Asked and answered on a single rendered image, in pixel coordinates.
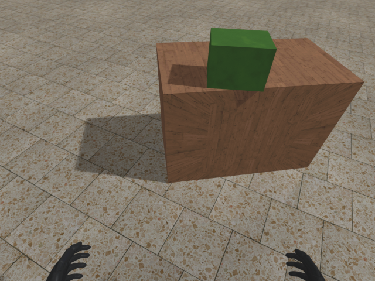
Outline left robot hand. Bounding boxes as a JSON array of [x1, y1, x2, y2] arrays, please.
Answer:
[[46, 242, 91, 281]]

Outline pedestal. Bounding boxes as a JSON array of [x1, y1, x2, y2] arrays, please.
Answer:
[[156, 38, 364, 183]]

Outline carton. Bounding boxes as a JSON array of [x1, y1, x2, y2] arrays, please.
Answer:
[[207, 28, 277, 92]]

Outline right robot hand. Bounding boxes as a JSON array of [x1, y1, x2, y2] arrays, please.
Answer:
[[285, 249, 325, 281]]

